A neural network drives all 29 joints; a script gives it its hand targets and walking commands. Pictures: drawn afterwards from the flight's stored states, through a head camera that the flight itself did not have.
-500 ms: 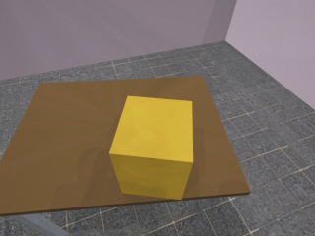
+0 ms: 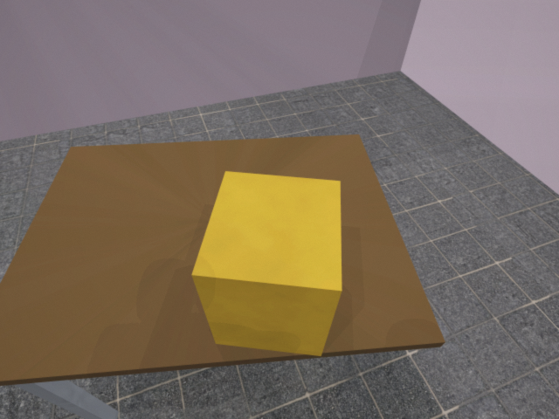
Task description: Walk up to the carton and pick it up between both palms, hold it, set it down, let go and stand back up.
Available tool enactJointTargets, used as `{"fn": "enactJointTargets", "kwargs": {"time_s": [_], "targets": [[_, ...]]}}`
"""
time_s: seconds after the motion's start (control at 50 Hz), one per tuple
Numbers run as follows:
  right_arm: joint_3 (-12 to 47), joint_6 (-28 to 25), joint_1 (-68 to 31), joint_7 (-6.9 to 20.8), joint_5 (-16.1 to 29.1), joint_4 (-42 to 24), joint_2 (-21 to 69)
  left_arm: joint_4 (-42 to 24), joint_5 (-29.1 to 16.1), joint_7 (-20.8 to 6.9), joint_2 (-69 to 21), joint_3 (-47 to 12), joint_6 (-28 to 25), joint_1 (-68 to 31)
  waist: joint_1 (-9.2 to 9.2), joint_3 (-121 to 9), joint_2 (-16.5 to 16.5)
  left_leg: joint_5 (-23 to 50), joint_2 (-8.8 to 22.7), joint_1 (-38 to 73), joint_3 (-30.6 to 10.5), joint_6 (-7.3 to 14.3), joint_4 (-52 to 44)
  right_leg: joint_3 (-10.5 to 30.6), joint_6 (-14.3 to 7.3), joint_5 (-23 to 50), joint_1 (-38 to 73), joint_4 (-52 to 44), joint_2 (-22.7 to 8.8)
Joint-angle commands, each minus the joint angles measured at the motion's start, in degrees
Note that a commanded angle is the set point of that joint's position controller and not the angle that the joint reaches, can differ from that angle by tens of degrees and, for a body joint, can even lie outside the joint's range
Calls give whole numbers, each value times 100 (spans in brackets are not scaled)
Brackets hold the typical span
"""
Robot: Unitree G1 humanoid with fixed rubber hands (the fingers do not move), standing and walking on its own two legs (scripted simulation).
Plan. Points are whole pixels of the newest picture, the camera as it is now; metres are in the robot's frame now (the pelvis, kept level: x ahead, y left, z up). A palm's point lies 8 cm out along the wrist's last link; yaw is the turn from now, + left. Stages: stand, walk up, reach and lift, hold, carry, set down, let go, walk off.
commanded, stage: stand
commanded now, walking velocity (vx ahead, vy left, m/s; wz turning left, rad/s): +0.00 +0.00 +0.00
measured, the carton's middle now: (274, 266) +0.38 +0.01 -0.04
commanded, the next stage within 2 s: none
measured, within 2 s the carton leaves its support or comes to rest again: neither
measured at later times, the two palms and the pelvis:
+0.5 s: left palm out of the picture +0.01 +0.25 -0.13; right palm out of the picture +0.01 -0.25 -0.13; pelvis +0.00 +0.00 +0.00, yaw +0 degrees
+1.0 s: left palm out of the picture +0.00 +0.24 -0.13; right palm out of the picture +0.01 -0.24 -0.13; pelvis +0.00 +0.00 +0.00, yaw +0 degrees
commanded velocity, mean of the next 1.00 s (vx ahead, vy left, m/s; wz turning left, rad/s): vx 0.00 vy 0.00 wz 0.00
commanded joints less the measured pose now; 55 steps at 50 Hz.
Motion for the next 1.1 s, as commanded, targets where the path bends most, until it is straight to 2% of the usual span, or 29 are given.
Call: {"fn": "enactJointTargets", "kwargs": {"time_s": [0.0,1.08], "targets": [[-173,-76,317,-39,0,-194,-683,-175,-1,36,694,162,-66,322,2,261,-1,373,450,-181,-441,118,-583,424,-152,404,-148,-529,-422],[-154,-81,346,-77,6,136,-532,171,-7,70,544,137,-61,342,2,301,0,483,460,-117,-418,98,-633,390,-129,492,-85,-576,-434]]}}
